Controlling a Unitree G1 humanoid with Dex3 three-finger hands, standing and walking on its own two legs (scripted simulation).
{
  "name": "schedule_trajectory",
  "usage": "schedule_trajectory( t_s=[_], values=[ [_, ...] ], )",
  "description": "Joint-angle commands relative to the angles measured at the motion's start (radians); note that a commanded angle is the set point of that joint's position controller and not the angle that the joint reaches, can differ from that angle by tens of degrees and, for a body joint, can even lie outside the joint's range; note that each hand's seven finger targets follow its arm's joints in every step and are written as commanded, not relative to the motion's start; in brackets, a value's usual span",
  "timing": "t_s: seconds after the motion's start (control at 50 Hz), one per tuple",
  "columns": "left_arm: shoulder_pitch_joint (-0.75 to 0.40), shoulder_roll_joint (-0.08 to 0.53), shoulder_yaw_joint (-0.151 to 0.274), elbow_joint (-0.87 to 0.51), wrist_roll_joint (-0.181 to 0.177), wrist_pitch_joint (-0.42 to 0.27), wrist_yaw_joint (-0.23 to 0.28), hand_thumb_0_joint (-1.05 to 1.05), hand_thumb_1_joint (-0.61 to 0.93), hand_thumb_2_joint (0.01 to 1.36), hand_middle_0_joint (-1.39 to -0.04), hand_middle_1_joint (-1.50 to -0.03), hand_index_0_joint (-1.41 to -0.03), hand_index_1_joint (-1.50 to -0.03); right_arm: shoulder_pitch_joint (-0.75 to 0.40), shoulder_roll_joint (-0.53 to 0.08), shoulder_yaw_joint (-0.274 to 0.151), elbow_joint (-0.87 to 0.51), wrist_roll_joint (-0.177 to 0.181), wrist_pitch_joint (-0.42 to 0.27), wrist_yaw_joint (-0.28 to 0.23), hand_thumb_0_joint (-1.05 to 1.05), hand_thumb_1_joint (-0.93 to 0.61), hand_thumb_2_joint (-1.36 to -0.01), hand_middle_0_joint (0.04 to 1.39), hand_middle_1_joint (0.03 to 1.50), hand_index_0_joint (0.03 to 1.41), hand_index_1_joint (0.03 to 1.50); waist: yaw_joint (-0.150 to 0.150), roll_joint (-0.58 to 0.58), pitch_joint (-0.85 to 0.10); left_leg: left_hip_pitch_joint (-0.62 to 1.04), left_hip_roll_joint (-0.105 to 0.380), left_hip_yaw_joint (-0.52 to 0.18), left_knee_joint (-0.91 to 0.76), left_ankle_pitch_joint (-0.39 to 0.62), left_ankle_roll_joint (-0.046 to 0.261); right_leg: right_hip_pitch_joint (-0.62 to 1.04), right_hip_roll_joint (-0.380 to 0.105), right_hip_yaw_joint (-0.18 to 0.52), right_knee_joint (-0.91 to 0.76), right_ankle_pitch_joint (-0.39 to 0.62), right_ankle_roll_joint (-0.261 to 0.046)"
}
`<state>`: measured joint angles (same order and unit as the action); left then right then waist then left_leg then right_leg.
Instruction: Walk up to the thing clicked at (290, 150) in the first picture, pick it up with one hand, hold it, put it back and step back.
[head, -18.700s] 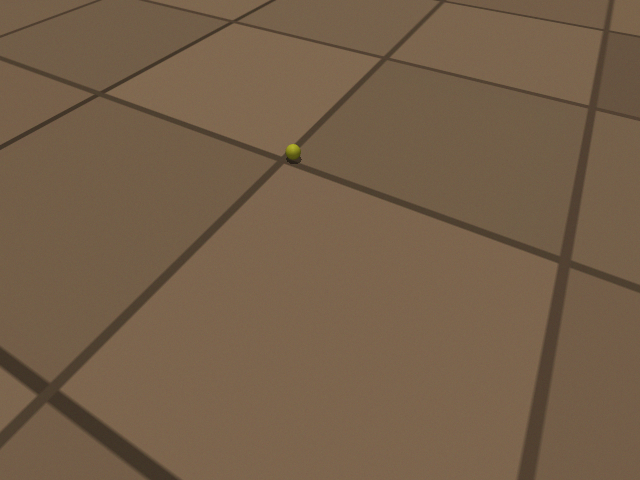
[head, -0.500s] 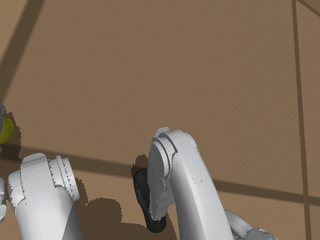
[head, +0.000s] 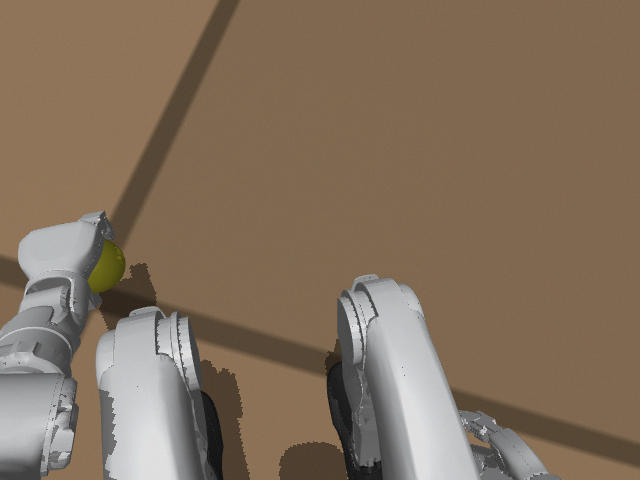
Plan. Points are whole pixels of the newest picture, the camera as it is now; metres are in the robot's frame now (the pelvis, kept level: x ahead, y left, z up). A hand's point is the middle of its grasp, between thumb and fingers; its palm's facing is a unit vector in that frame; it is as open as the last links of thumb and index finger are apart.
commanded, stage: settle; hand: left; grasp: from above
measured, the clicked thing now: (94, 265) +0.41 +0.26 -0.19
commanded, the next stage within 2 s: lift in 0.06 s
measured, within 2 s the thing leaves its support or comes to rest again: neither
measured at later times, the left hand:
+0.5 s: hand (44, 276) +0.38 +0.28 -0.10, palm faces -0.47 -0.08 -0.88, open 10.2 cm
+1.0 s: hand out of the picture +0.33 +0.28 +0.08, palm faces -0.43 -0.11 -0.90, open 10.3 cm
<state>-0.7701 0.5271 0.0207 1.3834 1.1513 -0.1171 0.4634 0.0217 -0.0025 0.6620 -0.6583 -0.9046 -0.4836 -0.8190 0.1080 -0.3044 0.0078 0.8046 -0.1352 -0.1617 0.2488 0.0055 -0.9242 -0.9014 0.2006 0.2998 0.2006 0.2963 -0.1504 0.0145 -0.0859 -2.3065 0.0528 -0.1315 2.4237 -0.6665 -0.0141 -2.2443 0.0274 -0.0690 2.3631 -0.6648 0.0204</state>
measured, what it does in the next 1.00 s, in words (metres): rises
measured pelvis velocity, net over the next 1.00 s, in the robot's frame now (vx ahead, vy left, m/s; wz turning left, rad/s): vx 0.00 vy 0.01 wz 0.08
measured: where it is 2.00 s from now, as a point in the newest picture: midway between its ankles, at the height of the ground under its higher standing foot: (285, 467)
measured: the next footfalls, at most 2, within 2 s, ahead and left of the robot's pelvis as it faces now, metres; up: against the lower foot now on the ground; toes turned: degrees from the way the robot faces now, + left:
none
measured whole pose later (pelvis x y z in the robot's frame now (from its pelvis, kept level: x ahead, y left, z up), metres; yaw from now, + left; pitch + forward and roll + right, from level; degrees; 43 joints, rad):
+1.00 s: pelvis +0.00 +0.01 +0.19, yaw +5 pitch +29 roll -4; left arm -0.37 0.47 -0.11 0.74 1.01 0.01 0.19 0.01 0.01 0.58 -0.73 -0.78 -0.57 -0.68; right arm 0.13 -0.25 -0.05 0.69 0.02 0.01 -0.01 0.01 -0.93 -0.90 0.21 0.30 0.21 0.30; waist -0.07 0.04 -0.21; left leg -1.73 0.04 -0.05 1.83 -0.61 0.00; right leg -1.67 -0.01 -0.03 1.79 -0.63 0.02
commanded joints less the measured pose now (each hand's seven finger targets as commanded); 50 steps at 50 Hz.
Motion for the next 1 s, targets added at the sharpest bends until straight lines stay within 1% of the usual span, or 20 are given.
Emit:
schedule_trajectory(
  t_s=[0.0,0.06,0.14,0.16,0.24,0.3,0.34,0.44,0.48,0.52,0.58,0.66,0.68,0.7,0.76,0.78,0.84,0.94,0.96,0.98],
  values=[
    [-0.306,0.269,0.069,-0.21,0.016,-0.012,0.032,0.0,0.495,0.887,-0.838,-0.923,-0.862,-0.9,0.167,-0.211,-0.08,-0.04,0.011,0.024,-0.049,0.0,-0.907,-0.901,0.2,0.3,0.2,0.3,0.002,0.165,-0.664,0.425,-0.042,0.098,-0.26,0.115,0.034,0.37,0.042,-0.035,-0.288,0.111,-0.064],
    [-0.322,0.268,0.062,-0.197,0.029,-0.014,0.021,0.0,0.546,0.908,-0.882,-0.898,-0.901,-0.88,0.178,-0.208,-0.081,-0.042,0.008,0.039,-0.072,0.0,-0.904,-0.9,0.2,0.3,0.2,0.3,-0.017,0.114,-0.629,0.403,-0.041,0.107,-0.252,0.113,0.041,0.378,0.04,-0.03,-0.315,0.114,-0.059],
    [-0.309,0.296,0.082,-0.239,0.026,-0.021,0.012,0.0,0.572,0.892,-0.909,-0.871,-0.925,-0.855,0.181,-0.199,-0.083,-0.05,0.006,0.055,-0.1,0.0,-0.904,-0.899,0.2,0.3,0.2,0.3,0.006,0.138,-0.663,0.422,-0.045,0.117,-0.27,0.107,0.039,0.408,0.032,-0.015,-0.335,0.085,-0.062],
    [-0.306,0.278,0.073,-0.246,0.023,-0.02,0.007,0.0,0.647,0.812,-0.964,-0.887,-1.002,-0.847,0.182,-0.198,-0.084,-0.053,0.007,0.057,-0.107,0.0,-0.929,-0.909,0.199,0.3,0.199,0.3,0.005,0.144,-0.662,0.44,-0.048,0.113,-0.288,0.094,0.038,0.389,0.03,-0.027,-0.335,0.079,-0.064],
    [-0.264,0.257,0.054,-0.287,-0.005,-0.009,-0.028,0.0,0.572,0.763,-0.881,-0.831,-0.922,-0.788,0.19,-0.206,-0.099,-0.065,0.024,0.065,-0.125,0.0,-0.91,-0.901,0.201,0.3,0.2,0.3,0.021,0.178,-0.681,0.516,-0.052,0.107,-0.344,0.082,0.031,0.369,0.025,-0.055,-0.344,0.081,-0.071],
    [-0.272,0.276,0.051,-0.386,-0.03,0.001,-0.066,0.0,0.549,0.788,-0.879,-0.828,-0.914,-0.793,0.205,-0.202,-0.108,-0.077,0.037,0.08,-0.141,0.0,-0.911,-0.901,0.201,0.3,0.2,0.3,0.032,0.175,-0.729,0.546,-0.053,0.116,-0.366,0.093,0.037,0.42,0.022,-0.042,-0.386,0.098,-0.066],
    [-0.229,0.258,0.033,-0.415,-0.046,0.007,-0.089,0.0,0.547,0.779,-0.888,-0.803,-0.919,-0.771,0.199,-0.192,-0.111,-0.087,0.045,0.088,-0.15,0.0,-0.911,-0.902,0.2,0.3,0.2,0.3,0.036,0.175,-0.731,0.552,-0.054,0.122,-0.381,0.099,0.037,0.451,0.024,-0.028,-0.41,0.105,-0.065],
    [-0.166,0.263,0.028,-0.519,-0.055,0.011,-0.13,0.0,0.523,0.769,-0.867,-0.804,-0.899,-0.771,0.207,-0.186,-0.121,-0.113,0.069,0.103,-0.172,0.0,-0.913,-0.901,0.201,0.3,0.2,0.3,0.045,0.146,-0.733,0.61,-0.053,0.119,-0.434,0.12,0.041,0.504,0.022,-0.025,-0.459,0.136,-0.062],
    [-0.146,0.265,0.036,-0.57,-0.055,0.018,-0.134,0.0,0.513,0.771,-0.863,-0.797,-0.892,-0.767,0.205,-0.181,-0.122,-0.121,0.077,0.109,-0.18,0.0,-0.915,-0.902,0.2,0.3,0.2,0.3,0.053,0.157,-0.739,0.637,-0.056,0.117,-0.465,0.118,0.039,0.512,0.017,-0.026,-0.476,0.131,-0.063],
    [-0.126,0.237,0.011,-0.595,-0.063,0.024,-0.145,0.0,0.472,0.757,-0.833,-0.792,-0.862,-0.762,0.191,-0.175,-0.122,-0.132,0.086,0.114,-0.189,0.0,-0.915,-0.903,0.201,0.3,0.2,0.3,0.05,0.162,-0.725,0.668,-0.054,0.111,-0.501,0.101,0.037,0.503,0.021,-0.028,-0.501,0.115,-0.065],
    [-0.078,0.247,0.021,-0.622,-0.068,0.039,-0.154,0.0,0.444,0.755,-0.809,-0.794,-0.84,-0.762,0.185,-0.173,-0.126,-0.146,0.098,0.121,-0.199,0.0,-0.914,-0.902,0.201,0.3,0.2,0.3,0.062,0.158,-0.72,0.715,-0.056,0.103,-0.551,0.096,0.034,0.531,0.018,-0.026,-0.534,0.106,-0.067],
    [-0.074,0.227,-0.005,-0.709,-0.096,0.058,-0.176,0.0,0.417,0.776,-0.794,-0.807,-0.821,-0.779,0.17,-0.163,-0.126,-0.165,0.11,0.127,-0.213,0.0,-0.914,-0.903,0.201,0.3,0.2,0.3,0.059,0.167,-0.736,0.807,-0.053,0.093,-0.621,0.103,0.03,0.585,0.017,-0.022,-0.587,0.108,-0.066],
    [-0.044,0.238,0.009,-0.699,-0.096,0.067,-0.181,0.0,0.403,0.76,-0.785,-0.8,-0.813,-0.772,0.17,-0.165,-0.13,-0.165,0.115,0.129,-0.217,0.0,-0.916,-0.904,0.2,0.3,0.2,0.3,0.065,0.167,-0.72,0.822,-0.054,0.088,-0.643,0.095,0.029,0.591,0.014,-0.02,-0.6,0.104,-0.064],
    [-0.028,0.213,-0.011,-0.723,-0.106,0.073,-0.188,0.0,0.408,0.761,-0.794,-0.791,-0.819,-0.766,0.159,-0.159,-0.13,-0.171,0.116,0.132,-0.222,0.0,-0.914,-0.903,0.201,0.3,0.2,0.3,0.067,0.171,-0.713,0.84,-0.053,0.088,-0.667,0.082,0.028,0.601,0.015,-0.019,-0.622,0.089,-0.064],
    [0.017,0.204,-0.015,-0.746,-0.121,0.093,-0.198,0.0,0.384,0.767,-0.784,-0.786,-0.804,-0.765,0.149,-0.154,-0.126,-0.176,0.126,0.138,-0.236,0.0,-0.915,-0.904,0.2,0.3,0.2,0.3,0.065,0.149,-0.684,0.88,-0.052,0.084,-0.721,0.075,0.027,0.647,0.013,-0.015,-0.674,0.083,-0.061],
    [0.02,0.189,-0.034,-0.779,-0.13,0.098,-0.203,0.0,0.384,0.756,-0.786,-0.781,-0.807,-0.76,0.139,-0.146,-0.127,-0.18,0.129,0.139,-0.241,0.0,-0.916,-0.904,0.2,0.3,0.2,0.3,0.065,0.152,-0.691,0.898,-0.054,0.092,-0.733,0.085,0.028,0.678,0.015,-0.008,-0.7,0.089,-0.06],
    [0.053,0.202,-0.024,-0.824,-0.135,0.117,-0.214,0.0,0.342,0.77,-0.766,-0.777,-0.781,-0.762,0.131,-0.138,-0.128,-0.187,0.139,0.144,-0.255,0.0,-0.919,-0.906,0.2,0.3,0.2,0.3,0.073,0.15,-0.697,0.963,-0.055,0.089,-0.794,0.101,0.026,0.75,0.014,0.001,-0.75,0.104,-0.058],
    [0.113,0.163,-0.055,-0.891,-0.15,0.136,-0.225,0.0,0.332,0.76,-0.76,-0.781,-0.774,-0.768,0.111,-0.115,-0.121,-0.195,0.152,0.147,-0.276,0.0,-0.922,-0.907,0.2,0.3,0.2,0.3,0.07,0.117,-0.657,1.053,-0.056,0.101,-0.891,0.122,0.029,0.873,0.015,0.018,-0.869,0.118,-0.052],
    [0.13,0.178,-0.035,-0.885,-0.149,0.144,-0.225,0.0,0.325,0.763,-0.757,-0.777,-0.77,-0.764,0.11,-0.117,-0.122,-0.194,0.156,0.148,-0.281,0.0,-0.921,-0.907,0.2,0.3,0.2,0.3,0.077,0.115,-0.645,1.079,-0.054,0.101,-0.916,0.124,0.029,0.894,0.012,0.021,-0.893,0.122,-0.05],
    [0.134,0.168,-0.052,-0.898,-0.151,0.148,-0.228,0.0,0.342,0.755,-0.765,-0.796,-0.783,-0.779,0.102,-0.108,-0.119,-0.197,0.156,0.149,-0.285,0.0,-0.924,-0.908,0.2,0.3,0.2,0.3,0.073,0.121,-0.636,1.103,-0.055,0.108,-0.94,0.128,0.028,0.925,0.016,0.025,-0.923,0.121,-0.051]
  ],
)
